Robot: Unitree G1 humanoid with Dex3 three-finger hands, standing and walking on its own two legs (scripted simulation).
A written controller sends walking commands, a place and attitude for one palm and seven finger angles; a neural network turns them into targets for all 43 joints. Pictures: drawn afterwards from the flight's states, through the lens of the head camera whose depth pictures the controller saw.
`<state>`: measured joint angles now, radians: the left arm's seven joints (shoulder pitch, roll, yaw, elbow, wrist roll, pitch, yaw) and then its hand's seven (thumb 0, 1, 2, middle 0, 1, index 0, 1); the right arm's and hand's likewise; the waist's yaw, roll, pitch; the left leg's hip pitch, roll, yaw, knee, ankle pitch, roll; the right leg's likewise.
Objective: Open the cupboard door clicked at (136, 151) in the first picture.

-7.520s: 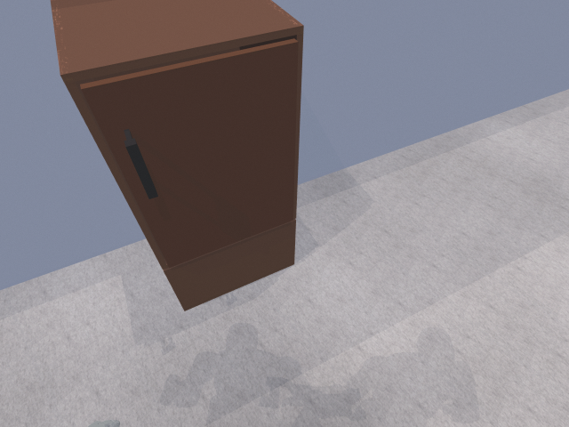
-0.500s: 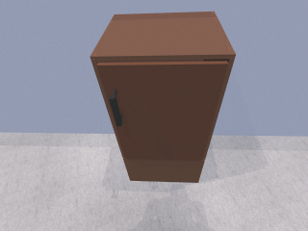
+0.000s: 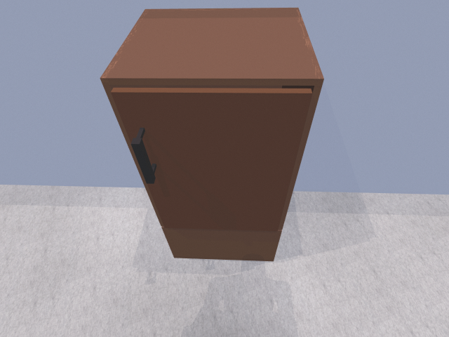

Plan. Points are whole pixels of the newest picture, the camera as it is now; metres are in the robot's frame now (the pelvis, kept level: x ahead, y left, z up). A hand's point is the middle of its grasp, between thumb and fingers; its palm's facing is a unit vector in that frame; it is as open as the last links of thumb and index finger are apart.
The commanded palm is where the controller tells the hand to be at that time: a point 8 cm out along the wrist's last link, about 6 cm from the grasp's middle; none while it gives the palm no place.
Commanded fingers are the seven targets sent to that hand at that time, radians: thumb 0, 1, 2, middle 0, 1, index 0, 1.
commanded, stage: come to a stop and stand still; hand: left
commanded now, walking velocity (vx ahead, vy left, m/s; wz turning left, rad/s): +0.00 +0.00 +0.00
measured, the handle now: (146, 156) +0.52 +0.23 -0.02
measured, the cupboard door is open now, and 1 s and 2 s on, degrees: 0 0 0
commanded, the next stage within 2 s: look again from close up in 0.58 s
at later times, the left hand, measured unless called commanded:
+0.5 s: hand out of the picture +0.02 +0.14 -0.17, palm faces +0.03 -0.98 -0.20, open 7.3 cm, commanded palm none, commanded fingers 0.00 0.90 0.90 -0.20 -0.30 -0.20 -0.30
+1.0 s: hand out of the picture +0.03 +0.13 -0.17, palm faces +0.05 -0.98 -0.20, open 7.3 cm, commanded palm none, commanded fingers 0.00 0.90 0.90 -0.20 -0.30 -0.20 -0.30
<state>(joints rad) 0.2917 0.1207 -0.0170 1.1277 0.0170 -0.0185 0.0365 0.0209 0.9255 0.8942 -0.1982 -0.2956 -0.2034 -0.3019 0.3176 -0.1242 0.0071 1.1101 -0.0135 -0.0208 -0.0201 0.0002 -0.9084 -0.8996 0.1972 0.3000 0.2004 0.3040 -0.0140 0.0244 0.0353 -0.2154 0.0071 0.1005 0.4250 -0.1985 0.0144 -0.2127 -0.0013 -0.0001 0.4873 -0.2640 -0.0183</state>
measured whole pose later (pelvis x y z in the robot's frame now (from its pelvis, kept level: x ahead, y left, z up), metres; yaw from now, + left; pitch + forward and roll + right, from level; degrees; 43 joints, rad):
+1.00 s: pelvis +0.04 -0.04 +0.00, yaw +1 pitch -1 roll +1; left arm 0.29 0.13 0.00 1.12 0.01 -0.03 0.04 0.01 0.92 0.89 -0.20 -0.30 -0.20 -0.30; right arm 0.27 -0.14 0.01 1.14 -0.01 -0.01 -0.04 0.00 -0.92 -0.90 0.20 0.30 0.20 0.30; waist 0.00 0.01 0.05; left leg -0.13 0.05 0.06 0.39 -0.24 -0.05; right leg -0.11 0.05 -0.04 0.42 -0.30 -0.07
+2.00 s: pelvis +0.00 +0.02 +0.00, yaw +1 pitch +1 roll +1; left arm 0.26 0.17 0.04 1.06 0.03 0.03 0.01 0.00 0.91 0.89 -0.19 -0.29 -0.20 -0.30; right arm 0.25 -0.14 -0.02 1.05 -0.04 0.00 -0.03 0.00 -0.93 -0.90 0.20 0.30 0.20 0.30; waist -0.01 -0.03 0.03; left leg -0.24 0.00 0.06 0.41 -0.19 0.02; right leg -0.28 -0.03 -0.02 0.73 -0.47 -0.01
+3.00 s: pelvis -0.04 +0.04 +0.00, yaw +1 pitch -3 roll -1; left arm 0.35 0.21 0.00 1.05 0.03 0.00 0.03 0.01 0.90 0.89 -0.20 -0.30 -0.20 -0.30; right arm 0.30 -0.19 -0.01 1.09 -0.01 0.01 0.00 0.00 -0.91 -0.90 0.20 0.30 0.20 0.30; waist 0.00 -0.02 0.02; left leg -0.25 0.00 0.06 0.45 -0.16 0.04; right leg -0.15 -0.05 -0.04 0.43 -0.24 0.04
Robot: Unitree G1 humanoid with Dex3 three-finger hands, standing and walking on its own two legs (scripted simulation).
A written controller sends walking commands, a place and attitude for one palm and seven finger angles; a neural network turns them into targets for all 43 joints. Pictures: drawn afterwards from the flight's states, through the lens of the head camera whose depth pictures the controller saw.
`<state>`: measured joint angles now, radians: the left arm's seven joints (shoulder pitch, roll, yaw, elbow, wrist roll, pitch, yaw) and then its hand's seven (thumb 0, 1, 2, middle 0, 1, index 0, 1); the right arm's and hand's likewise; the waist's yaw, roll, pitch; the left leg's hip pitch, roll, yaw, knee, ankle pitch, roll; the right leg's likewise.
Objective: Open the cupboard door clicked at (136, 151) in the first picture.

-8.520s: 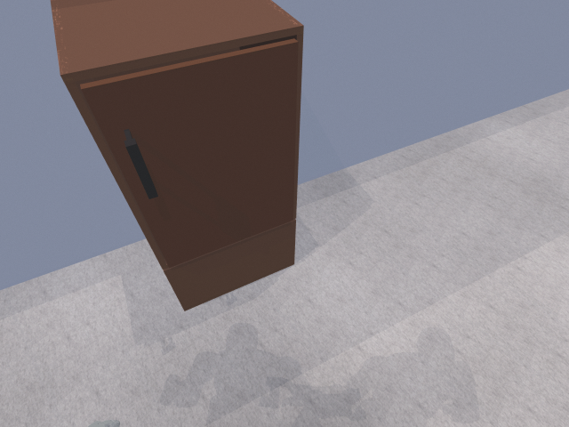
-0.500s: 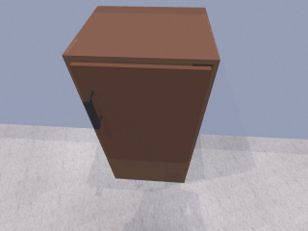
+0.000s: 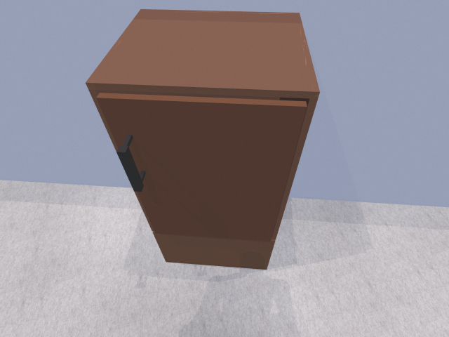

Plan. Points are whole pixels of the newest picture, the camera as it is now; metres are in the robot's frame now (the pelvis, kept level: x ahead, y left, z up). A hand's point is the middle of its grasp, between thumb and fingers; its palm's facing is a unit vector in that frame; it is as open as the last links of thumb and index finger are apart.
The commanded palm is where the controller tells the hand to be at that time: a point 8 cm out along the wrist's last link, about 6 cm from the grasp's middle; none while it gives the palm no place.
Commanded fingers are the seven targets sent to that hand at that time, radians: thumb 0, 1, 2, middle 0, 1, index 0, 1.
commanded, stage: look again from close up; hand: left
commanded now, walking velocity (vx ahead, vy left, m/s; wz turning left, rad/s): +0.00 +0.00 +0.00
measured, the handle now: (133, 164) +0.49 +0.26 -0.02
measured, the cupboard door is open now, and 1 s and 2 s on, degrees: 0 0 0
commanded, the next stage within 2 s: shuffle to correct the standing spot in 0.22 s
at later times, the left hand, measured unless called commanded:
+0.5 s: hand out of the picture -0.01 +0.17 -0.17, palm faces +0.05 -0.98 -0.21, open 7.3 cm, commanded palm none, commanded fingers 0.00 0.90 0.90 -0.20 -0.30 -0.20 -0.30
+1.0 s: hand out of the picture -0.02 +0.24 -0.18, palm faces +0.01 -0.98 -0.19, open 7.4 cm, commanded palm none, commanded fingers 0.00 0.90 0.90 -0.20 -0.30 -0.20 -0.30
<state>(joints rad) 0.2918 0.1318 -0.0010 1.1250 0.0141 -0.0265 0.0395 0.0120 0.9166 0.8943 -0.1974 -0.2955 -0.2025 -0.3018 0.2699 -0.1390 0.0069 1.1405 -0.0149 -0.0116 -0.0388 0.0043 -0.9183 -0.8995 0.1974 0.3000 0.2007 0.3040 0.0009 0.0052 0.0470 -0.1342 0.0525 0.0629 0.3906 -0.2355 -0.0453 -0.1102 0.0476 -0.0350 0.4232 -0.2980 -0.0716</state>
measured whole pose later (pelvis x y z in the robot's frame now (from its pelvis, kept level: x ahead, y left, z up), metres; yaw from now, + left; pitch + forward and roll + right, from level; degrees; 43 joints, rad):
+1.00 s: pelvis -0.04 +0.06 +0.00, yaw +0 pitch +1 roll +1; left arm 0.26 0.17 0.04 1.06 0.03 0.03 0.01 0.00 0.91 0.89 -0.19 -0.29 -0.20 -0.30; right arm 0.25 -0.14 -0.02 1.05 -0.04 0.00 -0.03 0.00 -0.93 -0.90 0.20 0.30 0.20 0.30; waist -0.01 -0.03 0.03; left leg -0.24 0.00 0.06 0.41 -0.19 0.02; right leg -0.28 -0.03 -0.02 0.73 -0.47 -0.01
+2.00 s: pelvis -0.08 +0.08 +0.00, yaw +0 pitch -3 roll -1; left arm 0.35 0.21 0.00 1.05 0.03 0.00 0.03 0.01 0.90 0.89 -0.20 -0.30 -0.20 -0.30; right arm 0.30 -0.19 -0.01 1.09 -0.01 0.01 0.00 0.00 -0.91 -0.90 0.20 0.30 0.20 0.30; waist 0.00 -0.02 0.02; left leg -0.25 0.00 0.06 0.45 -0.16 0.04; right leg -0.15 -0.05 -0.04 0.43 -0.24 0.04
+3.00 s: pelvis -0.08 +0.08 +0.00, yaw -1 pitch -2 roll +0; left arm 0.36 0.15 0.00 1.09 0.03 -0.02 0.04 0.00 0.90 0.89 -0.20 -0.30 -0.20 -0.30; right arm 0.29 -0.16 -0.02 1.11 -0.01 0.01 -0.01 0.00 -0.91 -0.90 0.20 0.30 0.20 0.30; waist -0.01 0.00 0.02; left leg -0.25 0.00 0.08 0.42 -0.14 0.03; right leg -0.17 -0.04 -0.01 0.43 -0.23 0.04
